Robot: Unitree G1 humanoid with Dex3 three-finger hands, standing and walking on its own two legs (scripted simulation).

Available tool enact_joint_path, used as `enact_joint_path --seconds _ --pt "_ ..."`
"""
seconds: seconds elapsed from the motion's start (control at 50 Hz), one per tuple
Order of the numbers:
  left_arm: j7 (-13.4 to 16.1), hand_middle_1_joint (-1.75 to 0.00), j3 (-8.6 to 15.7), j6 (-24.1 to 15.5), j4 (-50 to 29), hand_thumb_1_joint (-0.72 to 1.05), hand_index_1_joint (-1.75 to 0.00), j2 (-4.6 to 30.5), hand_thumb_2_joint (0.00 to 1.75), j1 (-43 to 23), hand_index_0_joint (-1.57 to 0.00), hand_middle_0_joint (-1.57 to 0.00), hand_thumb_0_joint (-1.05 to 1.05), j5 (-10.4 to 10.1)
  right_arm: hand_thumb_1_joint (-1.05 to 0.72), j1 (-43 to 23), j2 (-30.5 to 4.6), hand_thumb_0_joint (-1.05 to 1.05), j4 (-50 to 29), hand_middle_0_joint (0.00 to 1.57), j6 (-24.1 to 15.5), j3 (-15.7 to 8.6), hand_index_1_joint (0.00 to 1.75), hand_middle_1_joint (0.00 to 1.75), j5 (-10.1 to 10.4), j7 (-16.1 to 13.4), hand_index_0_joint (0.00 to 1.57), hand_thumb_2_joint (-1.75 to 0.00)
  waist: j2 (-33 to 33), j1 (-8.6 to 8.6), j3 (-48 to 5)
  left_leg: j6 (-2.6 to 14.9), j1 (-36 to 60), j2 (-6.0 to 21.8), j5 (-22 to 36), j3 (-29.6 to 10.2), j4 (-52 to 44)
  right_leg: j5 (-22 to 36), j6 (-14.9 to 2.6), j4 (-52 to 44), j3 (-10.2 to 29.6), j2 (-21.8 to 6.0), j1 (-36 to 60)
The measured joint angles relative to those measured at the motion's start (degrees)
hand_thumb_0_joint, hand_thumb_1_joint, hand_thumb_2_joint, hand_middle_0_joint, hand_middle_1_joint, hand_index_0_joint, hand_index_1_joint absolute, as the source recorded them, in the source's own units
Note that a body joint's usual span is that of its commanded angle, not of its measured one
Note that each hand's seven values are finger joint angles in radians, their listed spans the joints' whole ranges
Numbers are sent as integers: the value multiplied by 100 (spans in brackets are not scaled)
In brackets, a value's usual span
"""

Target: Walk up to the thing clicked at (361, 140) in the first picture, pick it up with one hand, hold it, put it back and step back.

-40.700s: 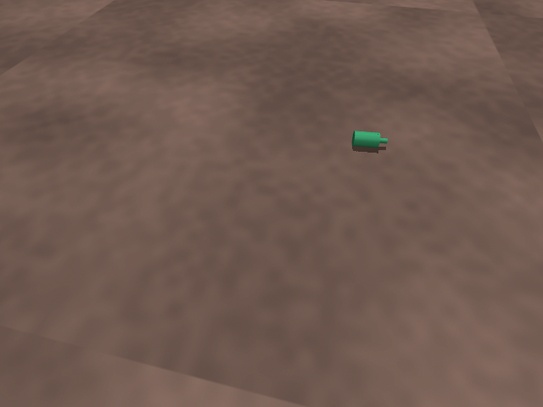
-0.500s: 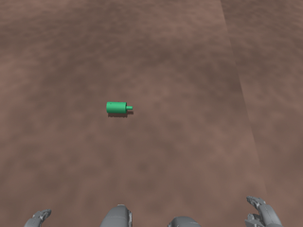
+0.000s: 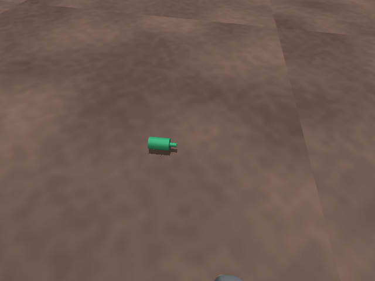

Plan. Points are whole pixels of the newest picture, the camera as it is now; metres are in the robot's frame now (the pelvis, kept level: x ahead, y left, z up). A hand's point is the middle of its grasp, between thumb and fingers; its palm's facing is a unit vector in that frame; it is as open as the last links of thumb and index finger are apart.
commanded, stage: step back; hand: left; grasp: from above
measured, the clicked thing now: (162, 143) +1.07 +0.16 -0.72
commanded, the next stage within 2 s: stand in 0.76 s
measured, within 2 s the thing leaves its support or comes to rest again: neither
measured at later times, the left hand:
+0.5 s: hand out of the picture +0.09 +0.28 -0.15, palm faces +0.01 -0.93 -0.37, open 7.4 cm
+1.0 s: hand (80, 274) +0.16 +0.26 -0.14, palm faces -0.04 -0.94 -0.35, open 7.4 cm
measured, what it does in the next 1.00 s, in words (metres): stands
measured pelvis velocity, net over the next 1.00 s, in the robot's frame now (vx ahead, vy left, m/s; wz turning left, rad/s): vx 0.04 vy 0.01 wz -0.02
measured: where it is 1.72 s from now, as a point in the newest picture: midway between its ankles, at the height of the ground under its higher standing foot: outside the picture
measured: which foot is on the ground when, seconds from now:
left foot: down 0.00-1.00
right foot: down 0.00-1.00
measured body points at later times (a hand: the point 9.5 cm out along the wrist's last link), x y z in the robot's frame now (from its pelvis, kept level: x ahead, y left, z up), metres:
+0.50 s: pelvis +0.02 +0.01 +0.00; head +0.03 +0.01 +0.45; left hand +0.09 +0.33 -0.12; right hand +0.09 -0.30 -0.12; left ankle +0.03 +0.13 -0.73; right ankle +0.02 -0.12 -0.73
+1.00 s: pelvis +0.04 +0.01 +0.01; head +0.07 +0.01 +0.46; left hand +0.16 +0.31 -0.12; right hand +0.14 -0.29 -0.11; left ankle +0.03 +0.13 -0.73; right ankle +0.03 -0.13 -0.73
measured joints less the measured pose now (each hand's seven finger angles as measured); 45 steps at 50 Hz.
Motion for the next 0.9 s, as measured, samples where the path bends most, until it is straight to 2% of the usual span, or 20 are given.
enact_joint_path --seconds 0.04,0.1,0.12,0.16,0.18,0.22,0.28,0.36,0.4,0.44,0.48,0.5,0.52,0.54,0.6,0.7,0.76,0.9 --pt "-52 -30 -1 -42 94 90 -30 15 90 92 -20 -21 0 -23 -90 -24 28 1 -10 21 -57 10 31 30 -1 -1 20 -90 -28 15 -62 -68 33 49 116 52 -122 199 -18 -169 -3 -19 126" --pt "-88 -30 9 -104 256 90 -30 6 90 168 -20 -21 0 -22 -90 -131 15 1 -63 21 -92 -10 31 30 -4 36 20 -90 -35 12 -92 -116 -27 92 104 129 -77 199 5 -837 -61 -58 494" --pt "-81 -30 12 -134 314 90 -30 -17 90 177 -20 -21 0 -13 -90 -173 -12 1 -87 21 -78 -18 31 30 1 49 21 -90 2 20 -88 -129 -70 128 58 150 6 363 11 -1155 -90 -30 646" --pt "-43 -30 -5 -211 434 90 -30 -151 90 136 -20 -21 1 24 -90 -245 -113 0 -107 21 -28 -53 31 30 44 44 20 -90 289 -4 4 -155 -124 326 -81 41 262 1075 47 -1535 -221 156 858" --pt "-26 -30 -20 -264 452 90 -30 -213 90 146 -20 -21 1 55 -90 -238 -154 0 -108 21 -1 -68 31 30 73 34 20 -90 417 -5 -10 -136 -193 372 -271 -74 432 1136 54 -1603 -292 233 901" --pt "-17 -30 -44 -343 443 90 -30 -262 90 188 -20 -21 1 100 -91 -218 -173 0 -60 21 37 -86 30 30 91 13 20 -90 438 88 -107 -141 -430 222 -776 -221 955 1058 -3 -1564 -288 222 842" --pt "6 -30 -54 -359 432 90 -30 -283 90 166 -20 -21 1 105 -91 -192 -221 0 -28 21 -24 -101 30 30 116 45 20 -90 356 143 -103 -130 -590 132 -887 -141 1138 993 -54 -1548 -258 73 827" --pt "-9 -30 -87 -365 421 90 -30 -280 90 46 -20 -21 1 79 -91 -161 -315 0 55 21 -110 -152 30 30 101 65 20 -90 375 119 -57 -128 -480 247 -505 -44 374 923 113 -1481 -320 -58 794" --pt "-11 -30 -107 -328 424 90 -30 -228 90 -21 -20 -21 0 55 -91 -183 -276 0 129 20 -152 -175 30 30 74 39 20 -90 256 109 16 -185 -329 157 259 48 34 799 205 -1300 -252 -186 766" --pt "7 -30 -123 -268 458 90 -30 -186 90 -60 -20 -21 1 -7 -91 -182 -184 0 183 20 -195 -156 30 30 42 10 20 -90 138 104 -7 -179 -246 93 256 148 -42 607 114 -1116 -125 -224 693" --pt "10 -30 -146 -248 508 90 -30 -146 90 -110 -20 -21 1 -42 -91 -185 -111 0 221 20 -194 -110 30 30 55 23 20 -90 143 55 -53 -153 -207 148 150 147 -35 258 29 -1085 -144 -121 695" --pt "10 -30 -152 -261 525 90 -30 -113 90 -140 -20 -21 1 -48 -91 -198 -71 0 240 21 -180 -85 30 30 58 29 20 -90 128 45 -59 -159 -178 173 107 155 -27 324 -9 -1251 -166 -85 762" --pt "14 -30 -152 -289 542 90 -30 -84 90 -180 -20 -21 1 -50 -91 -220 -35 0 259 21 -166 -59 30 30 67 28 20 -90 108 36 -52 -173 -151 190 67 161 -10 726 13 -1427 -161 -64 837" --pt "26 -30 -148 -322 559 90 -30 -77 90 -232 -20 -21 1 -52 -91 -252 -11 0 279 21 -156 -40 30 30 86 22 20 -90 121 22 -30 -189 -132 220 25 147 26 934 95 -1521 -175 -40 903" --pt "55 -30 -159 -418 556 90 -30 -124 90 -354 -20 -21 0 -65 -91 -353 1 0 307 21 -135 -18 30 30 146 -8 20 -90 234 -19 -32 -209 -154 302 -93 83 156 857 195 -1612 -241 35 1001" --pt "83 -30 -205 -368 564 90 -30 -157 90 -577 -20 -21 0 -90 -91 -527 1 0 357 21 -208 -38 30 30 151 -36 20 -90 180 -28 -38 -140 -32 164 -149 166 79 667 226 -1430 -160 -103 993" --pt "101 -30 -222 -367 570 90 -30 -169 90 -733 -20 -21 0 -90 -91 -649 -4 0 396 21 -204 -37 30 30 178 -49 20 -90 203 -18 1 -120 0 172 -181 181 84 656 242 -1454 -149 -96 1032" --pt "117 -30 -315 -280 686 91 -30 -210 90 -1006 -20 -21 0 -146 -91 -931 -5 0 463 21 -233 83 30 30 254 -97 20 -90 167 -60 202 -162 235 184 125 185 -435 957 263 -1962 -152 -82 1259"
